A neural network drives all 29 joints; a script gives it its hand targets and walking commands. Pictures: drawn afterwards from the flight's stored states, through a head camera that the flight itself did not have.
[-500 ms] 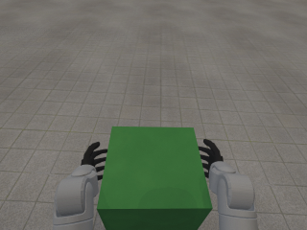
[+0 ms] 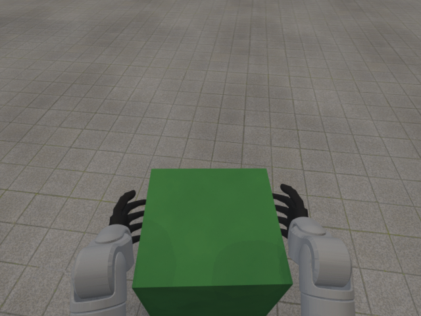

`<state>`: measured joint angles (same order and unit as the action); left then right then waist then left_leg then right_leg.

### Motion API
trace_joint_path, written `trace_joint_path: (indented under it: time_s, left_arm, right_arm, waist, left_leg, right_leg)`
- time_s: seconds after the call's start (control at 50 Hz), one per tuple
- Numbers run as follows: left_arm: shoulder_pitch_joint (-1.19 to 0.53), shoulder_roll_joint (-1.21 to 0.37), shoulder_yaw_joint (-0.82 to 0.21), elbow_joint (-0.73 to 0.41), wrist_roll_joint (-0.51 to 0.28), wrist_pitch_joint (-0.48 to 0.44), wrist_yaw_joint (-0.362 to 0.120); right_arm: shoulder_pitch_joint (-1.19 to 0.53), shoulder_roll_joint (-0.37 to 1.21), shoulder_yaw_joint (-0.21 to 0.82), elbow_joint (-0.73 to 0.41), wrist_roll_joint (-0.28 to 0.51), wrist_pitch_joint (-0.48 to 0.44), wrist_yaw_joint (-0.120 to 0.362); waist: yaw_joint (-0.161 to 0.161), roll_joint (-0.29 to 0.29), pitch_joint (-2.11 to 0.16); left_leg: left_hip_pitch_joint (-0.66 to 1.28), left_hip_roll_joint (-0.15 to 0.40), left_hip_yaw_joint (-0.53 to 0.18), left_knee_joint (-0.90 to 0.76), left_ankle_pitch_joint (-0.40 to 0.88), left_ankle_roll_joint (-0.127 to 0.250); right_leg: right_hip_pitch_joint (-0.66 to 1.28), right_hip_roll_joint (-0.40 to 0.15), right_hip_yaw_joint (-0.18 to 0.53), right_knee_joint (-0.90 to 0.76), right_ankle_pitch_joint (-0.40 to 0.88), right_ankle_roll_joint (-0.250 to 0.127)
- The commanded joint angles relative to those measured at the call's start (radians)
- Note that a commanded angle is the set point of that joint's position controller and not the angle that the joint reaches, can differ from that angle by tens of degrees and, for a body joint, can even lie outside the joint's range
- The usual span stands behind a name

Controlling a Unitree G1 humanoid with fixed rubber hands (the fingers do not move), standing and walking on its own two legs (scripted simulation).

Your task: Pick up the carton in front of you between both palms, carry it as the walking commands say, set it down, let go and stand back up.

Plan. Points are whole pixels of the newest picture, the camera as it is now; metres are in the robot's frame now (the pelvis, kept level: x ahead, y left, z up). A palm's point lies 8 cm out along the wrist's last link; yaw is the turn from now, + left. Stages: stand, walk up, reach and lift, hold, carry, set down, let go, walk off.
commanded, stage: carry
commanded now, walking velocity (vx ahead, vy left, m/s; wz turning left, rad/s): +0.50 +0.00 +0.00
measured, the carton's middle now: (209, 250) +0.26 +0.01 +0.00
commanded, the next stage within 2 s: none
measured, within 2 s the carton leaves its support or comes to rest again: neither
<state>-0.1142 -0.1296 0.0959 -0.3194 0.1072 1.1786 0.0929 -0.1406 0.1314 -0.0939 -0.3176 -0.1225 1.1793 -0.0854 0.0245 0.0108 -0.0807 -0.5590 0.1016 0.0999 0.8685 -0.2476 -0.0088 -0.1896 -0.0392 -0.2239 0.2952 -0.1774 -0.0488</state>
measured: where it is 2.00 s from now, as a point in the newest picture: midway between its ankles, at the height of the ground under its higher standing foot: (208, 239)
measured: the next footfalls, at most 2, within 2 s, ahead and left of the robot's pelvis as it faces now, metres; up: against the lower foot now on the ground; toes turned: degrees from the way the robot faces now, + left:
left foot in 0.22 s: +0.31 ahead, +0.14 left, +0.00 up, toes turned +10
right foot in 0.70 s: +0.63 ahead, -0.10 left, +0.00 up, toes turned -10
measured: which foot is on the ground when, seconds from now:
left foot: up 0.00-0.20, down 0.22-0.72, up 0.74-1.00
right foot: down 0.00-0.24, up 0.26-0.68, down 0.70-1.00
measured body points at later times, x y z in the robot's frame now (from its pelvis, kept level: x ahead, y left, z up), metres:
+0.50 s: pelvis +0.31 +0.05 +0.00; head +0.32 +0.07 +0.45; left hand +0.60 +0.19 +0.07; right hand +0.58 -0.12 +0.08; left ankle +0.27 +0.13 -0.75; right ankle +0.37 -0.11 -0.69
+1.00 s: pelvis +0.60 -0.01 +0.00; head +0.63 -0.02 +0.45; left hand +0.88 +0.15 +0.06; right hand +0.88 -0.16 +0.05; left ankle +0.67 +0.12 -0.72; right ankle +0.59 -0.09 -0.75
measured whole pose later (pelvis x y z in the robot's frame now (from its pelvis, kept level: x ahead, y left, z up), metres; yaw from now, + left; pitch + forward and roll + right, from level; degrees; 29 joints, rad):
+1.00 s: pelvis +0.60 -0.01 +0.00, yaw -1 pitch +3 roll +1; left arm -0.12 -0.13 0.10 -0.35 0.10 1.15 0.09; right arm -0.14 0.13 -0.08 -0.36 -0.12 1.15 -0.09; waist 0.01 0.03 0.00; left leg -0.47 0.07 0.12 0.61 -0.22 -0.03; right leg -0.20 -0.05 -0.22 0.32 -0.18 -0.04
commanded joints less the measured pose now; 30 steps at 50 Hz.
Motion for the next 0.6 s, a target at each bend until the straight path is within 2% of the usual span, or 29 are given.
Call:
trace_joint_path:
  time_s: [0.0,0.08,0.14,0.16,0.18,0.2,0.22,0.24,0.26,0.28,0.3,0.32,0.34,0.38,0.48,0.58]
  left_arm:
    - [-0.501,-0.905,-0.718,-0.141,-0.442,-0.004,-0.279]
    - [-0.458,-0.841,-0.697,-0.116,-0.413,0.024,-0.27]
    - [-0.462,-0.816,-0.687,-0.088,-0.395,0.043,-0.264]
    - [-0.475,-0.812,-0.687,-0.082,-0.393,0.048,-0.262]
    - [-0.484,-0.812,-0.687,-0.077,-0.391,0.053,-0.261]
    - [-0.485,-0.806,-0.684,-0.068,-0.388,0.058,-0.261]
    - [-0.524,-0.809,-0.695,-0.089,-0.395,0.067,-0.26]
    - [-0.545,-0.819,-0.705,-0.084,-0.405,0.07,-0.264]
    - [-0.559,-0.861,-0.709,-0.066,-0.409,0.06,-0.268]
    - [-0.57,-0.89,-0.71,-0.075,-0.418,0.047,-0.271]
    - [-0.582,-0.92,-0.72,-0.08,-0.419,0.036,-0.271]
    - [-0.58,-0.935,-0.726,-0.088,-0.415,0.025,-0.268]
    - [-0.579,-0.956,-0.732,-0.089,-0.414,0.017,-0.264]
    - [-0.544,-0.967,-0.734,-0.093,-0.407,0.004,-0.252]
    - [-0.498,-0.924,-0.729,-0.129,-0.387,0.009,-0.231]
    - [-0.479,-0.866,-0.721,-0.111,-0.391,0.042,-0.242]
  right_arm:
    - [-0.418,0.939,0.72,-0.08,0.396,-0.006,0.235]
    - [-0.401,0.877,0.71,-0.079,0.396,0.026,0.236]
    - [-0.417,0.848,0.699,-0.061,0.404,0.049,0.245]
    - [-0.416,0.845,0.694,-0.051,0.405,0.054,0.249]
    - [-0.41,0.84,0.683,-0.034,0.405,0.057,0.251]
    - [-0.41,0.835,0.671,-0.018,0.402,0.059,0.253]
    - [-0.406,0.825,0.655,0.016,0.385,0.054,0.256]
    - [-0.406,0.849,0.655,0.031,0.391,0.047,0.258]
    - [-0.427,0.881,0.66,0.002,0.408,0.043,0.261]
    - [-0.452,0.923,0.675,-0.012,0.418,0.036,0.264]
    - [-0.478,0.953,0.685,-0.03,0.426,0.027,0.267]
    - [-0.497,0.975,0.695,-0.045,0.434,0.019,0.27]
    - [-0.505,0.98,0.7,-0.053,0.442,0.013,0.272]
    - [-0.48,0.973,0.705,-0.07,0.45,0.008,0.276]
    - [-0.434,0.908,0.698,-0.104,0.448,0.016,0.277]
    - [-0.386,0.853,0.676,-0.062,0.408,0.04,0.267]
  waist:
    - [-0.006,-0.131,-0.211]
    - [-0.001,-0.149,-0.149]
    - [-0.001,-0.166,-0.115]
    - [-0.013,-0.155,-0.127]
    - [-0.025,-0.115,-0.166]
    - [-0.041,-0.05,-0.229]
    - [-0.053,0.199,-0.298]
    - [-0.054,0.334,-0.301]
    - [-0.046,0.233,-0.291]
    - [-0.048,0.148,-0.292]
    - [-0.041,0.059,-0.287]
    - [-0.034,0.049,-0.281]
    - [-0.033,0.078,-0.286]
    - [-0.032,0.117,-0.277]
    - [-0.039,0.127,-0.205]
    - [-0.045,0.144,-0.117]
  left_leg:
    - [-0.031,0.009,0.021,-0.183,0.091,-0.014]
    - [0.011,-0.021,0.078,-0.327,0.179,-0.003]
    - [0.085,-0.034,0.115,-0.394,0.171,0.017]
    - [0.185,-0.057,0.151,-0.43,0.162,0.024]
    - [0.35,-0.094,0.19,-0.448,0.111,0.032]
    - [0.56,-0.028,0.092,-0.453,0.068,0.043]
    - [0.749,0.234,-0.367,-0.571,-0.065,0.152]
    - [0.835,0.334,-0.605,-0.658,0.055,0.242]
    - [0.812,0.334,-0.517,-0.63,0.16,0.238]
    - [0.755,0.305,-0.432,-0.612,0.245,0.215]
    - [0.694,0.283,-0.342,-0.619,0.25,0.173]
    - [0.639,0.259,-0.268,-0.643,0.22,0.139]
    - [0.612,0.24,-0.209,-0.662,0.198,0.123]
    - [0.599,0.216,-0.142,-0.696,0.169,0.121]
    - [0.661,0.171,-0.035,-0.71,0.275,0.132]
    - [0.685,0.155,0.037,-0.685,0.404,0.11]
  right_leg:
    - [0.229,-0.246,0.176,-0.152,0.115,-0.084]
    - [0.25,-0.22,0.112,-0.121,0.227,-0.057]
    - [0.256,-0.217,0.088,-0.057,0.275,-0.033]
    - [0.223,-0.201,0.053,0.026,0.315,-0.017]
    - [0.156,-0.161,0.002,0.172,0.371,0.005]
    - [0.02,-0.127,-0.016,0.36,0.283,0.038]
    - [-0.244,-0.028,-0.014,0.671,0.068,0.094]
    - [-0.466,0.05,0.075,0.861,-0.303,0.092]
    - [-0.513,-0.022,0.177,0.967,-0.32,0.055]
    - [-0.507,-0.057,0.206,0.985,-0.282,0.033]
    - [-0.484,-0.092,0.22,0.925,-0.214,0.025]
    - [-0.448,-0.109,0.223,0.848,-0.157,0.026]
    - [-0.419,-0.1,0.201,0.801,-0.113,0.032]
    - [-0.411,-0.089,0.168,0.712,-0.062,0.045]
    - [-0.456,-0.069,0.093,0.422,0.047,0.071]
    - [-0.396,-0.035,0.029,0.231,0.137,0.045]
